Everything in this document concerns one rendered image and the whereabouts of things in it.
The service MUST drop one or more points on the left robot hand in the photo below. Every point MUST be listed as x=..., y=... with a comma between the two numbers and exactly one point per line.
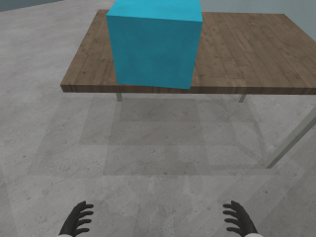
x=72, y=222

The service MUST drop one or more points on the right robot hand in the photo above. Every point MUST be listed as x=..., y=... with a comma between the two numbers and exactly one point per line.
x=244, y=222

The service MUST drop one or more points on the table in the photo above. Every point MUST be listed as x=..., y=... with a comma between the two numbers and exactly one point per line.
x=237, y=54

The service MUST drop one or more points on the carton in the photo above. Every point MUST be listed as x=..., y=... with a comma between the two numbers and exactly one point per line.
x=155, y=42

